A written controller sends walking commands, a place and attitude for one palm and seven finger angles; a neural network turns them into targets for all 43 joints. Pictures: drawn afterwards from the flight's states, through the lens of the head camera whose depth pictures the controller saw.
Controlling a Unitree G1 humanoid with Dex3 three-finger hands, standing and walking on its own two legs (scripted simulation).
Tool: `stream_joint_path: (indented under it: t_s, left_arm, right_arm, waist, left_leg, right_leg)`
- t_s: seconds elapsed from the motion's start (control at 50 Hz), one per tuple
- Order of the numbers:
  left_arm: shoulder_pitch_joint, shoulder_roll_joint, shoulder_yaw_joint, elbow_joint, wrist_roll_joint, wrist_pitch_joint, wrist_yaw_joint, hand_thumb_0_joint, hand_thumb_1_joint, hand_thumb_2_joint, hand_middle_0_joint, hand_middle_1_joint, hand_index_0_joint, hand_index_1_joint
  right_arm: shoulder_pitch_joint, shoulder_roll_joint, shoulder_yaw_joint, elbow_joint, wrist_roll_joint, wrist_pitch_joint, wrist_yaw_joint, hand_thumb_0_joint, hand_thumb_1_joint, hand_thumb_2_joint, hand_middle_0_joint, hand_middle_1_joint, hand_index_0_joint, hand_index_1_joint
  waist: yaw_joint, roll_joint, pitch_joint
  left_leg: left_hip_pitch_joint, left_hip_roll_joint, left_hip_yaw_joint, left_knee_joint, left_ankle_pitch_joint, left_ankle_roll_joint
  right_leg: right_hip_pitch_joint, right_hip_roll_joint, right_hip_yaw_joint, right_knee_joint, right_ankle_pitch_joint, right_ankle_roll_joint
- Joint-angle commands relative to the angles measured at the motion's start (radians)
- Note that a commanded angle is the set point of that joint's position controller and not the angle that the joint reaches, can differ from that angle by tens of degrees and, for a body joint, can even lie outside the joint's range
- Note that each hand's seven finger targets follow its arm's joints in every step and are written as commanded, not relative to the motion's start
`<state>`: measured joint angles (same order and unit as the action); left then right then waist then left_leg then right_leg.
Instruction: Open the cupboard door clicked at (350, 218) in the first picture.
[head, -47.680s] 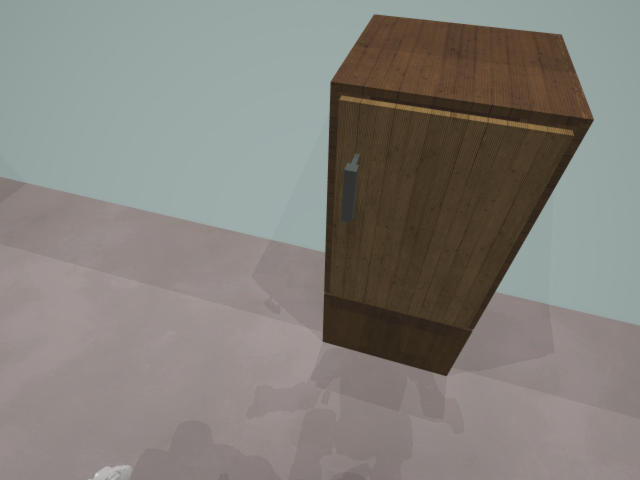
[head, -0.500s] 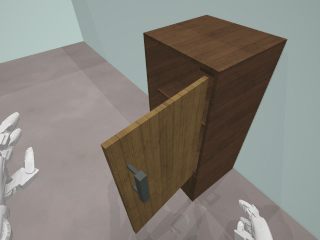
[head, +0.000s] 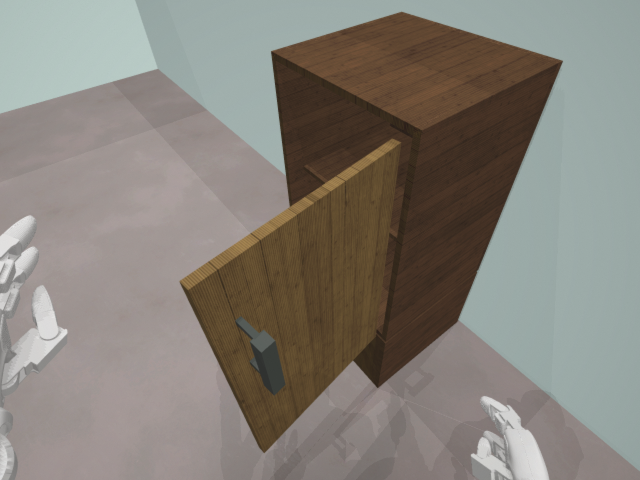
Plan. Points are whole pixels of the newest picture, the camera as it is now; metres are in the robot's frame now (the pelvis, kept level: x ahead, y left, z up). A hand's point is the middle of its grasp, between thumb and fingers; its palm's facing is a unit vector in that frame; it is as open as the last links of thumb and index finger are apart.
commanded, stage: step back with the hand held close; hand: left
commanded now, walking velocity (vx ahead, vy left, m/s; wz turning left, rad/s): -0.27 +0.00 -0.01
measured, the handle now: (259, 355) +0.29 +0.12 -0.02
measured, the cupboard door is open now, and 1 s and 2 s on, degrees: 99 99 99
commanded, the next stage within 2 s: stop stepping back and stand still in 1.04 s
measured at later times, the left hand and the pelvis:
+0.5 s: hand out of the picture +0.14 +0.30 +0.16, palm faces +0.39 -0.78 -0.49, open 7.4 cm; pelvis -0.07 +0.04 -0.01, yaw -1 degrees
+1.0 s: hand out of the picture +0.05 +0.31 +0.17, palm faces +0.44 -0.79 -0.42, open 7.4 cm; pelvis -0.16 +0.04 -0.01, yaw -1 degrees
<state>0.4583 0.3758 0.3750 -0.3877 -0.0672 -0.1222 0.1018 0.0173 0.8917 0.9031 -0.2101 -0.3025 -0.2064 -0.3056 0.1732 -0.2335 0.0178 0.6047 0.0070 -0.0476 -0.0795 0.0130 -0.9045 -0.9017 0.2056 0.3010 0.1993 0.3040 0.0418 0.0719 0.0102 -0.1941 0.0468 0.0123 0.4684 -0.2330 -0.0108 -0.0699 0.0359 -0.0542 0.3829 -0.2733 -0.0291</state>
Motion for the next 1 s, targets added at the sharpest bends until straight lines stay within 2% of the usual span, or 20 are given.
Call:
stream_joint_path:
  t_s: [0.0,0.14,0.26,0.38,0.44,0.5,0.54,0.58,0.62,0.64,0.66,0.7,0.74,0.76,0.78,0.8,0.82,0.84,0.9,0.98]
  left_arm:
    - [0.030,0.172,0.105,-0.183,-0.002,-0.071,0.012,0.000,0.900,0.900,-0.200,-0.300,-0.200,-0.300]
    - [0.085,0.250,0.181,-0.287,-0.007,-0.073,0.039,0.000,0.900,0.900,-0.200,-0.300,-0.200,-0.300]
    - [0.114,0.249,0.188,-0.326,-0.007,-0.084,0.058,0.000,0.900,0.900,-0.200,-0.300,-0.200,-0.300]
    - [0.111,0.216,0.174,-0.311,0.004,-0.106,0.068,0.000,0.900,0.900,-0.200,-0.300,-0.200,-0.300]
    - [0.089,0.209,0.187,-0.311,0.023,-0.124,0.071,0.000,0.900,0.900,-0.200,-0.300,-0.200,-0.300]
    - [0.050,0.210,0.195,-0.310,0.038,-0.138,0.069,0.000,0.900,0.900,-0.200,-0.300,-0.200,-0.300]
    - [0.045,0.210,0.199,-0.318,0.039,-0.144,0.067,0.000,0.900,0.900,-0.200,-0.300,-0.200,-0.300]
    - [0.048,0.217,0.198,-0.338,0.033,-0.150,0.065,0.000,0.900,0.900,-0.200,-0.300,-0.200,-0.300]
    - [0.056,0.220,0.178,-0.373,0.018,-0.151,0.072,0.000,0.900,0.900,-0.200,-0.300,-0.200,-0.300]
    - [0.040,0.215,0.161,-0.378,0.018,-0.150,0.081,0.000,0.900,0.900,-0.200,-0.300,-0.200,-0.300]
    - [0.027,0.214,0.153,-0.374,0.020,-0.145,0.091,0.000,0.900,0.900,-0.200,-0.300,-0.200,-0.300]
    - [0.004,0.214,0.150,-0.359,0.025,-0.135,0.100,0.000,0.900,0.900,-0.200,-0.300,-0.200,-0.300]
    - [-0.020,0.221,0.157,-0.351,0.022,-0.139,0.099,0.000,0.900,0.900,-0.200,-0.300,-0.200,-0.300]
    - [-0.030,0.217,0.161,-0.380,0.024,-0.152,0.099,0.000,0.900,0.900,-0.200,-0.300,-0.200,-0.300]
    - [-0.031,0.231,0.191,-0.386,0.033,-0.161,0.105,0.000,0.900,0.900,-0.200,-0.300,-0.200,-0.300]
    - [-0.015,0.235,0.197,-0.341,0.028,-0.166,0.103,0.000,0.900,0.900,-0.200,-0.300,-0.200,-0.300]
    - [0.018,0.221,0.209,-0.312,0.025,-0.170,0.095,0.000,0.900,0.900,-0.200,-0.300,-0.200,-0.300]
    - [0.001,0.214,0.204,-0.342,0.025,-0.168,0.092,0.000,0.900,0.900,-0.200,-0.300,-0.200,-0.300]
    - [0.033,0.205,0.185,-0.414,0.011,-0.169,0.086,0.000,0.900,0.900,-0.200,-0.300,-0.200,-0.300]
    - [0.063,0.188,0.146,-0.458,-0.002,-0.150,0.077,0.000,0.900,0.900,-0.200,-0.300,-0.200,-0.300]
  right_arm:
    - [-0.110,-0.111,-0.058,-0.174,0.000,-0.014,-0.010,0.000,-0.900,-0.900,0.200,0.300,0.200,0.300]
    - [-0.112,-0.106,-0.064,-0.218,0.009,0.024,-0.021,0.000,-0.900,-0.900,0.200,0.300,0.200,0.300]
    - [-0.099,-0.111,-0.069,-0.229,0.011,0.020,-0.026,0.000,-0.900,-0.900,0.200,0.300,0.200,0.300]
    - [-0.083,-0.125,-0.067,-0.223,0.009,-0.010,-0.021,0.000,-0.900,-0.900,0.200,0.300,0.200,0.300]
    - [-0.079,-0.132,-0.068,-0.223,0.005,-0.033,-0.023,0.000,-0.900,-0.900,0.200,0.300,0.200,0.300]
    - [-0.071,-0.132,-0.071,-0.217,0.001,-0.051,-0.025,0.000,-0.900,-0.900,0.200,0.300,0.200,0.300]
    - [-0.069,-0.126,-0.073,-0.216,0.001,-0.063,-0.022,0.000,-0.900,-0.900,0.200,0.300,0.200,0.300]
    - [-0.055,-0.116,-0.076,-0.210,-0.001,-0.071,-0.016,0.000,-0.900,-0.900,0.200,0.300,0.200,0.300]
    - [-0.038,-0.103,-0.079,-0.189,-0.003,-0.070,-0.009,0.000,-0.900,-0.900,0.200,0.300,0.200,0.300]
    - [-0.026,-0.101,-0.079,-0.163,-0.006,-0.068,-0.004,0.000,-0.900,-0.900,0.200,0.300,0.200,0.300]
    - [-0.031,-0.095,-0.076,-0.148,-0.008,-0.065,0.000,0.000,-0.900,-0.900,0.200,0.300,0.200,0.300]
    - [-0.043,-0.087,-0.063,-0.139,-0.016,-0.063,-0.001,0.000,-0.900,-0.900,0.200,0.300,0.200,0.300]
    - [-0.058,-0.098,-0.056,-0.142,-0.011,-0.060,-0.014,0.000,-0.900,-0.900,0.200,0.300,0.200,0.300]
    - [-0.074,-0.129,-0.062,-0.156,-0.010,-0.067,-0.020,0.000,-0.900,-0.900,0.200,0.300,0.200,0.300]
    - [-0.072,-0.117,-0.065,-0.155,-0.019,-0.078,-0.021,0.000,-0.900,-0.900,0.200,0.300,0.200,0.300]
    - [-0.059,-0.089,-0.071,-0.140,-0.026,-0.086,-0.021,0.000,-0.900,-0.900,0.200,0.300,0.200,0.300]
    - [-0.047,-0.088,-0.075,-0.130,-0.035,-0.094,-0.011,0.000,-0.900,-0.900,0.200,0.300,0.200,0.300]
    - [-0.048,-0.094,-0.084,-0.132,-0.037,-0.096,-0.003,0.000,-0.900,-0.900,0.200,0.300,0.200,0.300]
    - [-0.055,-0.097,-0.094,-0.123,-0.027,-0.111,0.016,0.000,-0.900,-0.900,0.200,0.300,0.200,0.300]
    - [-0.059,-0.096,-0.078,-0.112,-0.028,-0.122,0.034,0.000,-0.900,-0.900,0.200,0.300,0.200,0.300]
  waist:
    - [-0.025,-0.023,-0.108]
    - [-0.026,-0.070,-0.187]
    - [-0.030,-0.009,-0.179]
    - [-0.042,0.045,-0.080]
    - [-0.037,0.105,-0.054]
    - [-0.036,0.114,-0.053]
    - [-0.037,0.097,-0.049]
    - [-0.043,-0.008,-0.051]
    - [-0.053,-0.152,-0.054]
    - [-0.057,-0.225,-0.065]
    - [-0.057,-0.258,-0.071]
    - [-0.063,-0.221,-0.088]
    - [-0.063,-0.089,-0.020]
    - [-0.050,0.110,-0.022]
    - [-0.038,0.205,-0.064]
    - [-0.046,0.171,-0.088]
    - [-0.050,0.164,-0.131]
    - [-0.052,0.134,-0.105]
    - [-0.039,0.096,-0.160]
    - [-0.049,0.179,-0.189]
  left_leg:
    - [0.098,-0.001,0.011,0.002,0.302,0.046]
    - [0.082,0.026,0.001,-0.009,0.405,0.041]
    - [-0.002,0.043,-0.020,-0.032,0.311,0.044]
    - [-0.234,0.076,-0.093,-0.145,-0.134,0.066]
    - [-0.436,0.127,-0.169,-0.240,-0.377,0.101]
    - [-0.549,0.153,-0.212,-0.262,-0.475,0.118]
    - [-0.541,0.135,-0.181,-0.214,-0.475,0.114]
    - [-0.434,0.056,-0.108,-0.079,-0.423,0.079]
    - [-0.173,-0.037,-0.033,0.204,-0.247,0.019]
    - [-0.086,-0.055,-0.015,0.354,-0.178,0.001]
    - [-0.050,-0.053,-0.017,0.428,-0.147,0.002]
    - [-0.064,-0.035,-0.028,0.298,-0.120,0.011]
    - [-0.063,0.003,-0.058,-0.015,-0.062,0.028]
    - [-0.168,0.132,-0.224,-0.148,-0.013,0.079]
    - [-0.254,0.258,-0.335,-0.197,0.063,0.134]
    - [-0.246,0.298,-0.352,-0.217,0.079,0.160]
    - [-0.301,0.320,-0.369,-0.261,-0.082,0.182]
    - [-0.313,0.312,-0.364,-0.240,-0.073,0.197]
    - [-0.104,0.256,-0.224,-0.137,0.200,0.175]
    - [-0.030,0.226,-0.213,-0.214,0.084,0.141]
  right_leg:
    - [-0.112,-0.120,0.078,-0.036,0.494,0.043]
    - [-0.090,-0.096,0.064,0.027,0.499,0.044]
    - [-0.088,-0.081,0.075,0.060,0.388,0.041]
    - [-0.074,-0.049,0.078,0.090,0.102,0.037]
    - [0.037,-0.009,0.060,0.202,0.033,0.046]
    - [0.102,0.008,0.060,0.272,0.014,0.047]
    - [0.069,0.005,0.083,0.248,-0.012,0.036]
    - [-0.085,-0.048,0.176,0.104,-0.141,0.002]
    - [-0.397,-0.194,0.352,-0.111,-0.320,-0.077]
    - [-0.491,-0.283,0.402,-0.163,-0.317,-0.120]
    - [-0.513,-0.319,0.395,-0.165,-0.230,-0.133]
    - [-0.428,-0.286,0.306,-0.077,-0.007,-0.103]
    - [-0.418,-0.147,0.187,0.065,0.020,-0.013]
    - [-0.344,-0.045,0.115,0.232,-0.003,0.033]
    - [-0.253,0.003,0.076,0.414,-0.088,0.044]
    - [-0.269,0.014,0.104,0.548,-0.199,0.040]
    - [-0.221,0.023,0.128,0.672,-0.224,0.041]
    - [-0.248,0.024,0.137,0.705,-0.215,0.039]
    - [-0.322,0.012,0.098,0.603,-0.212,0.046]
    - [-0.285,0.033,0.039,0.422,-0.242,0.048]
